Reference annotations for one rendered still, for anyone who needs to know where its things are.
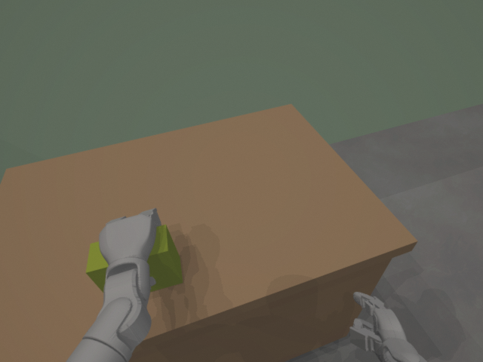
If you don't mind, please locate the table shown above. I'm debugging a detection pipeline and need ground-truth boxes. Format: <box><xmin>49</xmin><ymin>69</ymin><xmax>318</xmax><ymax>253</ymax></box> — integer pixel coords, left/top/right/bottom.
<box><xmin>0</xmin><ymin>104</ymin><xmax>418</xmax><ymax>362</ymax></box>

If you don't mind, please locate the robot right forearm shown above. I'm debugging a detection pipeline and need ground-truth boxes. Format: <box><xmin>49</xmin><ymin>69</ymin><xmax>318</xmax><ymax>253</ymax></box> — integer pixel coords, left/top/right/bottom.
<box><xmin>381</xmin><ymin>338</ymin><xmax>427</xmax><ymax>362</ymax></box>

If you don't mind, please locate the robot left forearm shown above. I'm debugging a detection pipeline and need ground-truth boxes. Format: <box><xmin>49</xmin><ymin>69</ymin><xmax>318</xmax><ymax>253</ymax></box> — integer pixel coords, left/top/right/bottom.
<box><xmin>66</xmin><ymin>257</ymin><xmax>152</xmax><ymax>362</ymax></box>

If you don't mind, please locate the robot left hand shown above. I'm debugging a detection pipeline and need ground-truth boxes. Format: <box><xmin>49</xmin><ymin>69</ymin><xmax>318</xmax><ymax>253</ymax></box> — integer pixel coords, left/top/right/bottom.
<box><xmin>99</xmin><ymin>208</ymin><xmax>162</xmax><ymax>289</ymax></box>

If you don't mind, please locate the robot right hand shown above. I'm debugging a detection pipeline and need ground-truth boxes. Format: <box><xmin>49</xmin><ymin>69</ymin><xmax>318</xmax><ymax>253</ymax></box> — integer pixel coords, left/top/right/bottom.
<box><xmin>349</xmin><ymin>292</ymin><xmax>407</xmax><ymax>362</ymax></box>

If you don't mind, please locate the sponge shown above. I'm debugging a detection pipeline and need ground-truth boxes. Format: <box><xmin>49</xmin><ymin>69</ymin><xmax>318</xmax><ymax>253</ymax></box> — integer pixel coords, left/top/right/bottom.
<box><xmin>86</xmin><ymin>225</ymin><xmax>183</xmax><ymax>292</ymax></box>

